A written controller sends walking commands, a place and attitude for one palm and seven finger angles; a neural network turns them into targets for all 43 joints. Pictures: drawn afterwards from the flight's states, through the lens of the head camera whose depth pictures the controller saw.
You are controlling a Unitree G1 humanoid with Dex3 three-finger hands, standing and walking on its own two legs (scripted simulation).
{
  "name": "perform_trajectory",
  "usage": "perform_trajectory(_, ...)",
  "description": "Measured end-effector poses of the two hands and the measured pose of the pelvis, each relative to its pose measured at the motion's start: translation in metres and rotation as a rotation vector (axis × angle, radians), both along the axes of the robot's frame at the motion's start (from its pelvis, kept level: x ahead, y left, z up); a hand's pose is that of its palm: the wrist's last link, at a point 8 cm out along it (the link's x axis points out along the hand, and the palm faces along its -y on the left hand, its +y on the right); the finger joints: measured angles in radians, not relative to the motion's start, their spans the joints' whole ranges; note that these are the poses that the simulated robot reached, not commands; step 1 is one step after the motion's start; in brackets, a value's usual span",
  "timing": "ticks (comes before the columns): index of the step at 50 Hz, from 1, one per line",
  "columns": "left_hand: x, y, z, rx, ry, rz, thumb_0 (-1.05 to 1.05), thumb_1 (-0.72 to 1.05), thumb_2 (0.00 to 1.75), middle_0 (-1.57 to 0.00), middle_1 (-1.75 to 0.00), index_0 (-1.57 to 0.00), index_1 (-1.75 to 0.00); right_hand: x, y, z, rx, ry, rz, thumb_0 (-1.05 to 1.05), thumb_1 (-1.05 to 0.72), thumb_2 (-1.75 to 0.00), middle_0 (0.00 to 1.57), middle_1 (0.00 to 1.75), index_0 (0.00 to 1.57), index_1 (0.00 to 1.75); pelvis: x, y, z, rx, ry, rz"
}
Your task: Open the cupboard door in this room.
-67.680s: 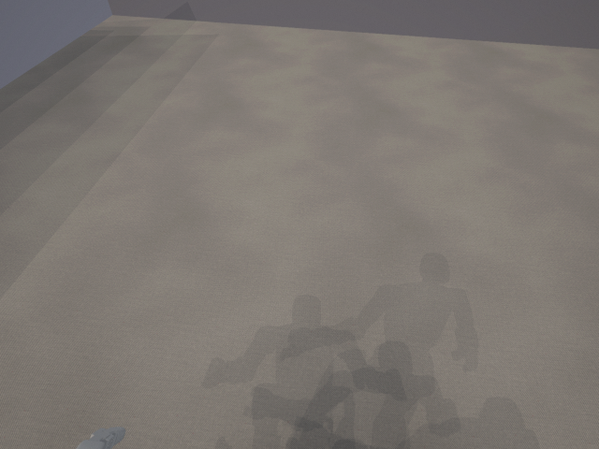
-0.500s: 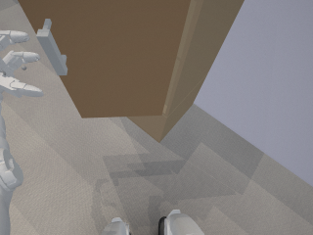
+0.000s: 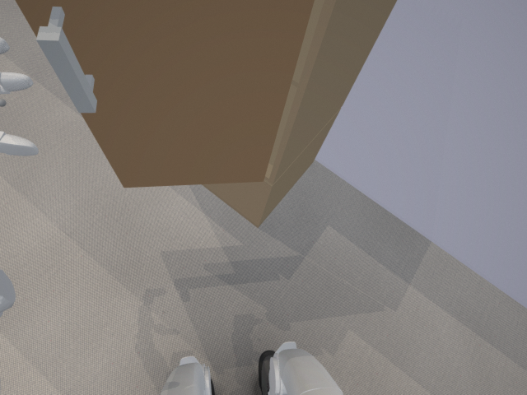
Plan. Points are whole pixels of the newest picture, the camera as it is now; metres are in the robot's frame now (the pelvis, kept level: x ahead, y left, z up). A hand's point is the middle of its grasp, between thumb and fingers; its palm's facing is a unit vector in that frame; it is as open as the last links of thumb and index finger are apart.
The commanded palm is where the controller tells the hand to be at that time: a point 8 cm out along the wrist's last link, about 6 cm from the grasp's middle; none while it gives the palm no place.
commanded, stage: slide the fingers in behind the handle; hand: left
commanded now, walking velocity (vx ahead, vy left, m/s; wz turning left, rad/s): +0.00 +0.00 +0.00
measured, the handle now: (73, 63) +0.56 +0.23 +0.09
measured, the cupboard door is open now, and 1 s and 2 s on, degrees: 44 44 45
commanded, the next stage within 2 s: move the hooked fingers beside the handle in 1.48 s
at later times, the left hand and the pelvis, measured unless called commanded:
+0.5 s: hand (40, 101) +0.49 +0.25 +0.10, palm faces +0.01 -1.00 +0.00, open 14.0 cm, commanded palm +0.47 +0.29 +0.09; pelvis +0.02 +0.01 +0.01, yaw +0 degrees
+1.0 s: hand (55, 106) +0.48 +0.24 +0.10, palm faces +0.06 -1.00 -0.01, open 14.2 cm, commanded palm +0.47 +0.26 +0.09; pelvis +0.00 -0.01 +0.00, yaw +2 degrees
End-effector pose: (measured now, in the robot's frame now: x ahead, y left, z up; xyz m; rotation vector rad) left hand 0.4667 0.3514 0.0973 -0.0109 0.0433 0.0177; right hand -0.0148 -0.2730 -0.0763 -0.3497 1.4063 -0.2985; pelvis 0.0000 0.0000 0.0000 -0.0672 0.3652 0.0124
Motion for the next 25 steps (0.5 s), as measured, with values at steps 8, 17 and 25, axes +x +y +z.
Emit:
perform_trajectory(8,0.008,-0.017,-0.005,-0.011,0.003,-0.033,-0.01,-0.5,0.3,-0.3,-1.2,-0.3,-1.2,0.024,0.013,-0.005,0.026,-0.04,0.026,0.01,-0.9,-0.9,0.21,0.3,0.21,0.3,0.007,0.007,0.001,-0.004,-0.002,0.009)
perform_trajectory(17,0.012,-0.031,-0.003,-0.001,-0.013,-0.009,-0.01,-0.5,0.3,-0.3,-1.2,-0.3,-1.2,0.043,0.023,-0.008,0.072,-0.097,0.018,0.01,-0.9,-0.9,0.21,0.3,0.21,0.3,0.015,0.009,0.004,-0.001,-0.013,-0.001)
perform_trajectory(25,0.003,-0.043,0.0,0.008,-0.009,-0.005,-0.01,-0.5,0.3,-0.3,-1.2,-0.3,-1.2,0.047,0.022,-0.011,0.098,-0.101,0.023,0.01,-0.9,-0.9,0.21,0.3,0.21,0.3,0.017,0.005,0.006,0.006,-0.033,0.004)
